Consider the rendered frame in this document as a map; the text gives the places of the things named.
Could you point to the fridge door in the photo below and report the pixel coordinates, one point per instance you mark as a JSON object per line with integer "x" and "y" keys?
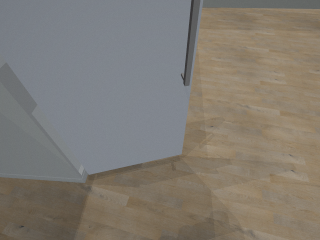
{"x": 106, "y": 73}

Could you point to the handle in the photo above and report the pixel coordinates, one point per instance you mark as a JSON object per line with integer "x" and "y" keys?
{"x": 192, "y": 30}

